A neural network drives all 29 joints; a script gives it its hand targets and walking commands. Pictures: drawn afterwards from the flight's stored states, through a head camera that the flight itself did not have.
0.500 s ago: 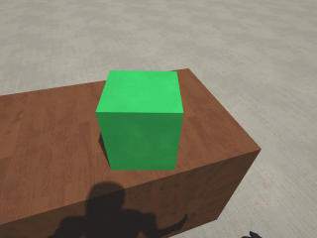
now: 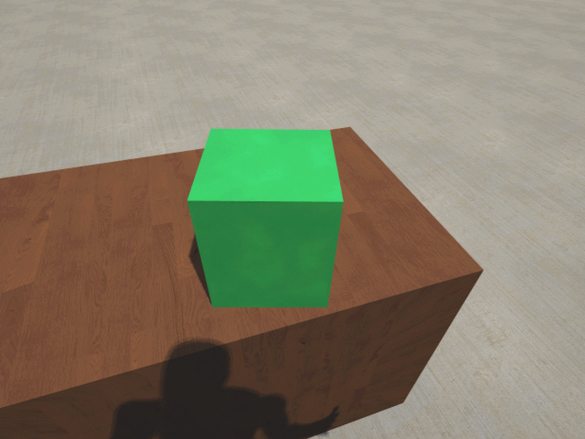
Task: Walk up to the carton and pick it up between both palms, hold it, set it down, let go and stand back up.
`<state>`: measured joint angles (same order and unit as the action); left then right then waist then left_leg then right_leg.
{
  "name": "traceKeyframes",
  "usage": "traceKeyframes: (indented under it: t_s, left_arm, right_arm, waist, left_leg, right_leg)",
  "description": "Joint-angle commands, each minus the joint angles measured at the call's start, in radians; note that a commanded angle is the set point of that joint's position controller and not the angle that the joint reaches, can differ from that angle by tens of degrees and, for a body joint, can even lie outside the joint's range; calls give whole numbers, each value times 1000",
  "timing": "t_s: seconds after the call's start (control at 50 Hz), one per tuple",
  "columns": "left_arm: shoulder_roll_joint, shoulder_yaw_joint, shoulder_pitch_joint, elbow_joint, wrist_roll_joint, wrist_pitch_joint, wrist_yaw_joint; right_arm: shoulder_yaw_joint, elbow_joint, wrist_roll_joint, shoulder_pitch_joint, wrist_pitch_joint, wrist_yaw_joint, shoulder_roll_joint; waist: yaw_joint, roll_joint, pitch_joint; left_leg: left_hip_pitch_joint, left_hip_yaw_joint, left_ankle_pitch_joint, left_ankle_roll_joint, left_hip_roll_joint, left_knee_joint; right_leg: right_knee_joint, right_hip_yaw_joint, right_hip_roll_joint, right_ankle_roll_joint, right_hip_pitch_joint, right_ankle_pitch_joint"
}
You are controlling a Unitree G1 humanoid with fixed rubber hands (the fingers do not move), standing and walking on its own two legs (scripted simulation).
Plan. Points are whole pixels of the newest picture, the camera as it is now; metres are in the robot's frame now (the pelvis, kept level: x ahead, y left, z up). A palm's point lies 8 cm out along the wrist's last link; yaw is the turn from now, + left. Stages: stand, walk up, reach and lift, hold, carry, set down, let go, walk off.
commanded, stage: stand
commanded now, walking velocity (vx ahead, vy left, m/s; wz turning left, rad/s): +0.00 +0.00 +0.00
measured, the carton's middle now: (270, 219) +0.48 +0.11 +0.05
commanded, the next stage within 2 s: none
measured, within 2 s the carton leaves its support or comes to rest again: neither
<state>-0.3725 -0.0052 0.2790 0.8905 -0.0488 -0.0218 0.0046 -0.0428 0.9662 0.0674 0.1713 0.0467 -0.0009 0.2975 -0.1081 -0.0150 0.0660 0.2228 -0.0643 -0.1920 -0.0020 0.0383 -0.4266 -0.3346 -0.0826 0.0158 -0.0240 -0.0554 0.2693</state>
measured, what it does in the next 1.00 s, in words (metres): stands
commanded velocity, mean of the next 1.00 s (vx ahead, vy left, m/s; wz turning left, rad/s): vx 0.00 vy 0.00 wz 0.00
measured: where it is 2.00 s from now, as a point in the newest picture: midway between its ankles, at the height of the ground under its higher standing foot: outside the picture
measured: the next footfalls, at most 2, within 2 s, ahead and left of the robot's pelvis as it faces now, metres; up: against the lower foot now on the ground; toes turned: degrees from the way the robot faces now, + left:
none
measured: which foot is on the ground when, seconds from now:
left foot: down 0.00-1.00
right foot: down 0.00-1.00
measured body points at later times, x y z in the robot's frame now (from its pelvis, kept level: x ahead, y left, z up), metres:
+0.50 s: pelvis -0.01 +0.00 +0.00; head -0.03 +0.01 +0.45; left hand +0.01 +0.31 -0.12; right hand +0.11 -0.26 -0.13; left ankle +0.02 +0.11 -0.74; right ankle -0.06 -0.10 -0.74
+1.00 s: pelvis -0.01 +0.00 +0.00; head -0.02 +0.00 +0.45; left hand +0.01 +0.31 -0.12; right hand +0.11 -0.26 -0.13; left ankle +0.02 +0.11 -0.74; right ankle -0.06 -0.10 -0.74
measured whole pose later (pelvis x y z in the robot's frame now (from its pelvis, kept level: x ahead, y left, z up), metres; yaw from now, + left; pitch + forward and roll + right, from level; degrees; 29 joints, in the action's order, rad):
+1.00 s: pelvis -0.01 +0.00 +0.00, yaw +0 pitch -1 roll -1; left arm -0.37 -0.02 0.28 0.97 -0.05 -0.02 0.00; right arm -0.04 1.02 0.07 0.17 0.05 0.00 0.30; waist -0.11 -0.03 0.02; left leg 0.22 -0.06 -0.17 -0.01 0.04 -0.42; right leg -0.33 -0.09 0.02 -0.02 -0.06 0.26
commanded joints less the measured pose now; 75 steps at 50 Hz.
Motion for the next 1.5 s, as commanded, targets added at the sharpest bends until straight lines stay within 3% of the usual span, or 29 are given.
traceKeyframes:
  t_s: [0.0, 0.06, 0.2, 0.22, 0.26, 0.28, 0.32, 0.38, 0.42, 0.48, 0.56, 0.64, 0.66, 0.72, 0.82, 0.86, 0.9, 1.02, 1.1, 1.16, 1.2, 1.24, 1.26, 1.3, 1.34, 1.42, 1.44, 1.46, 1.48]
  left_arm:
    - [-200, 45, -11, 15, 71, -28, -6]
    - [-202, 47, -33, 24, 71, -26, -6]
    - [-185, 39, -25, 37, 69, -29, -5]
    - [-180, 36, -23, 45, 67, -25, -4]
    - [-179, 37, -36, 50, 66, -23, -5]
    - [-193, 42, -22, 51, 65, -24, -8]
    - [-200, 42, -32, 57, 60, -22, -7]
    - [-184, 33, -16, 73, 61, -25, -6]
    - [-199, 41, -45, 71, 65, -20, -6]
    - [-203, 44, -14, 78, 63, -22, -9]
    - [-202, 42, -30, 77, 64, -18, -8]
    - [-193, 34, -50, 78, 60, -23, -6]
    - [-184, 31, -25, 84, 56, -21, -4]
    - [-200, 38, -22, 92, 55, -20, -8]
    - [-181, 28, -32, 81, 58, -20, -9]
    - [-186, 29, -51, 81, 56, -21, -9]
    - [-186, 32, -47, 82, 57, -22, -6]
    - [-196, 32, -34, 95, 59, -20, -11]
    - [-185, 32, -48, 88, 53, -14, -9]
    - [-190, 28, -34, 97, 56, -23, -8]
    - [-187, 29, -47, 92, 54, -23, -8]
    - [-213, 37, -55, 93, 56, -19, -11]
    - [-198, 34, -52, 98, 57, -19, -8]
    - [-186, 32, -34, 95, 54, -21, -11]
    - [-189, 29, -59, 90, 53, -19, -11]
    - [-195, 31, -48, 94, 52, -19, -10]
    - [-195, 32, -35, 94, 53, -15, -11]
    - [-183, 30, -41, 93, 51, -16, -8]
    - [-195, 31, -38, 98, 57, -20, -13]
  right_arm:
    - [88, -28, -98, -60, 14, -9, 252]
    - [91, -11, -98, -55, 11, -9, 257]
    - [85, 4, -95, -62, 7, -7, 241]
    - [83, 6, -95, -51, 9, -10, 244]
    - [84, 7, -97, -46, 9, -12, 247]
    - [89, 9, -96, -68, 11, -11, 261]
    - [83, 9, -88, -57, 8, -10, 258]
    - [80, 19, -92, -58, 7, -8, 246]
    - [84, 18, -90, -49, 5, -8, 258]
    - [81, 14, -92, -53, 7, -12, 247]
    - [79, 19, -88, -66, 7, -12, 249]
    - [83, 16, -87, -61, 9, -13, 257]
    - [78, 21, -83, -47, 7, -10, 249]
    - [81, 27, -85, -32, 9, -12, 261]
    - [80, 16, -86, -71, 5, -12, 261]
    - [75, 21, -83, -57, 4, -11, 242]
    - [78, 19, -85, -60, 3, -11, 257]
    - [71, 21, -83, -46, 2, -11, 236]
    - [76, 21, -85, -44, 3, -13, 255]
    - [77, 19, -83, -41, 1, -13, 252]
    - [76, 20, -84, -43, 0, -12, 259]
    - [80, 15, -82, -51, 4, -10, 255]
    - [74, 18, -81, -48, 2, -9, 242]
    - [73, 24, -82, -44, 1, -10, 240]
    - [76, 26, -83, -51, 1, -12, 251]
    - [76, 20, -81, -56, 4, -10, 253]
    - [78, 21, -84, -67, 6, -9, 257]
    - [79, 20, -83, -57, 4, -13, 261]
    - [74, 16, -81, -74, 4, -10, 240]
  waist:
    - [98, -29, -70]
    - [109, -35, -86]
    - [95, -48, -86]
    - [106, -23, -82]
    - [111, -41, -55]
    - [93, -30, -51]
    - [107, -40, -70]
    - [99, -41, -80]
    - [116, -46, -94]
    - [94, -50, -111]
    - [94, -70, -66]
    - [109, -20, -73]
    - [105, -44, -52]
    - [114, -45, -56]
    - [97, -37, -60]
    - [112, -13, -59]
    - [102, -38, -63]
    - [112, -20, -66]
    - [107, -60, -75]
    - [116, -16, -68]
    - [114, -34, -90]
    - [119, -11, -90]
    - [120, -40, -80]
    - [106, -34, -67]
    - [117, -19, -85]
    - [102, -39, -74]
    - [99, -17, -62]
    - [101, -53, -71]
    - [101, -43, -88]
  left_leg:
    - [-64, 171, 203, -57, 101, 63]
    - [-71, 181, 170, -51, 98, 82]
    - [-61, 185, 169, -46, 99, 89]
    - [-70, 180, 186, -46, 98, 79]
    - [-86, 184, 183, -43, 103, 80]
    - [-84, 183, 194, -44, 103, 77]
    - [-76, 189, 182, -42, 104, 81]
    - [-70, 194, 157, -42, 104, 85]
    - [-57, 173, 162, -37, 94, 79]
    - [-37, 188, 171, -42, 100, 99]
    - [-73, 189, 176, -40, 102, 96]
    - [-74, 186, 206, -47, 101, 87]
    - [-95, 179, 209, -39, 100, 78]
    - [-89, 180, 221, -40, 102, 75]
    - [-91, 175, 245, -42, 102, 61]
    - [-90, 166, 214, -40, 98, 63]
    - [-86, 177, 220, -39, 103, 73]
    - [-84, 169, 225, -39, 92, 57]
    - [-72, 186, 208, -41, 101, 82]
    - [-86, 172, 218, -42, 96, 65]
    - [-68, 167, 222, -35, 92, 64]
    - [-63, 168, 196, -39, 92, 66]
    - [-77, 158, 195, -35, 90, 63]
    - [-76, 170, 207, -32, 91, 70]
    - [-66, 180, 206, -39, 98, 81]
    - [-63, 181, 209, -36, 94, 75]
    - [-65, 180, 213, -34, 97, 74]
    - [-72, 178, 226, -37, 96, 69]
    - [-64, 175, 216, -34, 95, 74]
  right_leg:
    - [44, 92, -174, 9, -80, -118]
    - [51, 101, -172, 6, -80, -91]
    - [48, 100, -171, 7, -67, -91]
    - [45, 102, -170, 10, -77, -120]
    - [45, 100, -167, 7, -63, -103]
    - [39, 95, -163, 10, -65, -102]
    - [33, 97, -164, 9, -78, -94]
    - [37, 102, -167, 9, -78, -92]
    - [49, 99, -170, 8, -81, -84]
    - [31, 94, -166, 5, -61, -99]
    - [30, 96, -168, 5, -56, -89]
    - [35, 92, -168, 9, -60, -127]
    - [32, 97, -167, 9, -54, -127]
    - [28, 93, -170, 4, -49, -149]
    - [24, 87, -173, 11, -60, -167]
    - [38, 91, -177, 4, -58, -162]
    - [35, 87, -174, 7, -52, -139]
    - [25, 87, -179, 7, -58, -173]
    - [22, 82, -163, 7, -57, -129]
    - [30, 79, -170, 10, -65, -133]
    - [38, 84, -176, 5, -66, -161]
    - [42, 88, -188, 3, -68, -139]
    - [44, 92, -188, 2, -66, -150]
    - [41, 88, -182, 3, -50, -142]
    - [35, 83, -181, 2, -65, -126]
    - [26, 85, -182, 1, -43, -149]
    - [21, 79, -175, 4, -42, -152]
    - [36, 82, -176, 3, -55, -152]
    - [34, 82, -181, 7, -56, -147]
